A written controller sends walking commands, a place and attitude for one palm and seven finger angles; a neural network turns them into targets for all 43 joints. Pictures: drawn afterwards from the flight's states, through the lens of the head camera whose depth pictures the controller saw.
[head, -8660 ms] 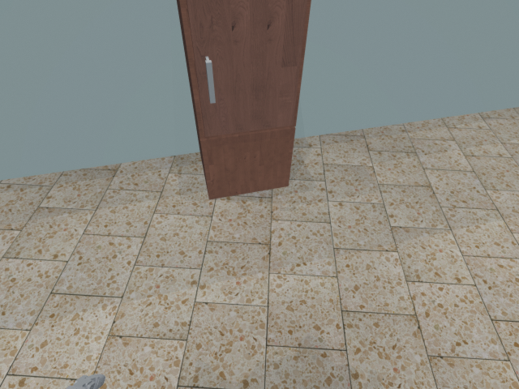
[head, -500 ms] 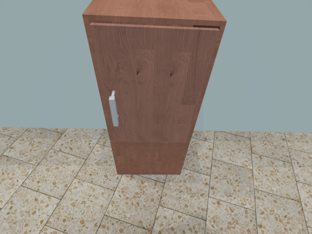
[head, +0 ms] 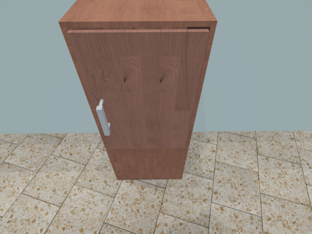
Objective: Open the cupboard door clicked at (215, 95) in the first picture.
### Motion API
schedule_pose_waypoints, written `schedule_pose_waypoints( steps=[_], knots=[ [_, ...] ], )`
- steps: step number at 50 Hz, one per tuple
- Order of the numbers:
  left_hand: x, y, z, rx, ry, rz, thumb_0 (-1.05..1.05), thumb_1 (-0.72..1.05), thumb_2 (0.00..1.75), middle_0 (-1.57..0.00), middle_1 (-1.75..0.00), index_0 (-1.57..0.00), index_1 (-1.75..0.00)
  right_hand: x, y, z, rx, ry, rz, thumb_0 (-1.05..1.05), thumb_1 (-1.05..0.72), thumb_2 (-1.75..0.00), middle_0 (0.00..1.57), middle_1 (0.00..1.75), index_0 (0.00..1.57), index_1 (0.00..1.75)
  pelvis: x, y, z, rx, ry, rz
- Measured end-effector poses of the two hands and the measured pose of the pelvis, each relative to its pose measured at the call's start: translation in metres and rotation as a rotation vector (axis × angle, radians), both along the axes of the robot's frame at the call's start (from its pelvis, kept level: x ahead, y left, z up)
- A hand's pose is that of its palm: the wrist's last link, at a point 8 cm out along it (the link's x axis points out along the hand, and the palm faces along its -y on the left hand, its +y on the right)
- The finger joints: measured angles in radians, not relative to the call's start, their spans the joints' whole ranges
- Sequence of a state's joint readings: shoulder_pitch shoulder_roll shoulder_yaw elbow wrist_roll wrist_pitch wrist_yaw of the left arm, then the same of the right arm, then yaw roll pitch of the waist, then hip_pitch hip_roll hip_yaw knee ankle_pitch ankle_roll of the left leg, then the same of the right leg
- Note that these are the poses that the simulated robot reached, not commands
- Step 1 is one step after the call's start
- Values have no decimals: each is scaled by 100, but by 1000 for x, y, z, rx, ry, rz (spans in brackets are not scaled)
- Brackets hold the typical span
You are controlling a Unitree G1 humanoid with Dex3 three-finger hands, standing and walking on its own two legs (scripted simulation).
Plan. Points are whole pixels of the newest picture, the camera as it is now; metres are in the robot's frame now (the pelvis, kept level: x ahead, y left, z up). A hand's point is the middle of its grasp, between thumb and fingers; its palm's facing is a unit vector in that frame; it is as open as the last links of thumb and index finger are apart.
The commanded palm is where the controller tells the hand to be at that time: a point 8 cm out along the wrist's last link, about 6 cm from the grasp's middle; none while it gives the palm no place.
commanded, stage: come to a stop and stand still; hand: left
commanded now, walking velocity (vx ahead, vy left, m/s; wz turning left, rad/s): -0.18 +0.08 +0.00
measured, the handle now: (104, 118) +0.54 +0.23 -0.08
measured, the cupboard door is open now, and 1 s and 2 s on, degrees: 0 0 0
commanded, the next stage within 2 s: look again from close up in 1.44 s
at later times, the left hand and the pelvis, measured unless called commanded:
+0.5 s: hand out of the picture +0.02 +0.21 -0.19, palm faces +0.11 -0.97 -0.20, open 7.3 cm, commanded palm none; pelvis -0.01 +0.02 -0.01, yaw +2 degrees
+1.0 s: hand out of the picture +0.00 +0.18 -0.17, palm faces +0.01 -0.98 -0.21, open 7.3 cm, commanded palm none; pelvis -0.03 +0.00 +0.00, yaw +0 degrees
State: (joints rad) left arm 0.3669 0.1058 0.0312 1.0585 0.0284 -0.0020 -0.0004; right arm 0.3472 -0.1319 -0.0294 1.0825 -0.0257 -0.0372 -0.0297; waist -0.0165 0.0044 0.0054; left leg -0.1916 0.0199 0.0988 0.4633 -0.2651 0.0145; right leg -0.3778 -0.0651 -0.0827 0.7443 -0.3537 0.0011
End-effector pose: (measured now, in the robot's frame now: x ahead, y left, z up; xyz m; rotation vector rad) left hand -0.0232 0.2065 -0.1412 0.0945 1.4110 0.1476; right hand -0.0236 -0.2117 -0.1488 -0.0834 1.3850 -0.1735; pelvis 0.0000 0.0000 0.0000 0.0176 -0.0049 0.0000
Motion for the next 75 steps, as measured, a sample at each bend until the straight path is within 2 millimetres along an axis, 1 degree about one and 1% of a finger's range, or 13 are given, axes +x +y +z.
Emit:
schedule_pose_waypoints(
  steps=[5, 8, 11, 18, 23, 29, 37, 41, 46, 51, 58, 68, 75],
  knots=[
    [45, -5, -2, 76, -81, -4, 2, 94, 90, -20, -30, -20, -30, 10, -15, -13, 31, 65, -10, 0, -91, -90, 20, 30, 20, 30, 23, -22, -8, 2, -9, 15],
    [62, -7, 2, 93, -102, 5, 3, 95, 90, -20, -30, -20, -30, 24, -21, -12, 28, 76, -2, 0, -91, -90, 20, 30, 20, 30, 32, -28, -5, -9, -4, 34],
    [70, -5, 4, 103, -121, 17, 2, 95, 90, -20, -30, -20, -30, 41, -25, -8, 13, 69, 22, 0, -91, -90, 20, 30, 20, 30, 30, -28, -3, -8, -2, 44],
    [55, 14, 3, 96, -108, 47, 1, 93, 90, -20, -30, -21, -30, 86, -28, 4, -48, -32, 85, 0, -92, -90, 20, 30, 20, 30, 9, -9, 0, -6, -7, 51],
    [36, 40, -16, 64, -91, 47, 0, 91, 90, -20, -30, -21, -30, 101, -13, 12, -97, -160, 102, 0, -92, -90, 20, 30, 19, 30, -5, 13, -10, -31, -16, 45],
    [19, 57, -14, 25, -72, 47, 0, 91, 90, -20, -30, -20, -30, 81, 17, 25, -99, -164, 119, 0, -92, -90, 20, 30, 20, 30, -13, 32, -1, -35, -19, 38],
    [-3, 59, -5, -2, 8, -4, 0, 91, 90, -20, -30, -20, -30, 37, 20, 32, -110, -113, 41, 0, -93, -90, 20, 30, 20, 30, -16, 38, 9, -36, 12, 3],
    [2, 53, -3, 0, 22, -35, 0, 91, 90, -20, -30, -20, -30, 0, 16, 28, -101, -34, -5, 0, -92, -90, 20, 30, 20, 30, -20, 32, 10, -35, 18, -3],
    [19, 35, 0, 22, -32, -57, 0, 91, 90, -20, -30, -20, -30, -45, 5, 18, -66, 82, -47, 0, -91, -90, 20, 30, 20, 30, -25, 17, 7, -25, 14, 0],
    [21, 18, 2, 62, -72, -49, 1, 93, 90, -20, -30, -20, -30, -69, -5, 4, -15, 152, -58, 0, -91, -90, 20, 30, 20, 30, -24, -2, 2, -20, -7, 8],
    [9, -4, 0, 45, -43, -32, 1, 94, 90, -20, -30, -20, -30, -58, -5, 2, 26, 138, -39, 0, -91, -90, 20, 30, 20, 30, -17, -18, 3, -21, -15, 9],
    [-21, -38, -4, -18, 38, 20, 0, 92, 90, -20, -30, -20, -30, -13, -9, 2, 27, 76, 8, 0, -91, -90, 20, 30, 20, 30, -10, -26, 4, -19, -13, 12],
    [-32, -49, -5, -42, 78, 42, 0, 91, 90, -20, -30, -20, -30, 7, -24, 5, -16, 59, 24, 1, -93, -90, 20, 30, 20, 30, -2, -26, 4, -16, -11, 11]
  ],
)
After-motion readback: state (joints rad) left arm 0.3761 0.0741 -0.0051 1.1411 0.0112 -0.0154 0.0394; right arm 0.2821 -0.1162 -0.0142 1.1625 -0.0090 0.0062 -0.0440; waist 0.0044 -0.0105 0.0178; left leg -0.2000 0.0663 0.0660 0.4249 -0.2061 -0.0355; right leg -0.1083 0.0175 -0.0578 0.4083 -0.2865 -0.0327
